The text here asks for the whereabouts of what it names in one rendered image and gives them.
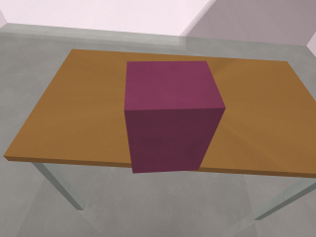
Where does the table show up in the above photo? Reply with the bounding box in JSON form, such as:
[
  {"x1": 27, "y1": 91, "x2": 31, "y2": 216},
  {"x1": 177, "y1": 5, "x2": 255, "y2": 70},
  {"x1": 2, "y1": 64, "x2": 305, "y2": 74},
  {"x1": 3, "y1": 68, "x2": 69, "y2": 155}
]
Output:
[{"x1": 3, "y1": 48, "x2": 316, "y2": 220}]

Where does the carton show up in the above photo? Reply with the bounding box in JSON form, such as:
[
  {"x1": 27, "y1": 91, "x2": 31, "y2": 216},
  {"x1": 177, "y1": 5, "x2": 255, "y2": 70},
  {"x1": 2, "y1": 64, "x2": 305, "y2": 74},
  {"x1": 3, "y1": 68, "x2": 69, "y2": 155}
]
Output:
[{"x1": 123, "y1": 60, "x2": 226, "y2": 174}]

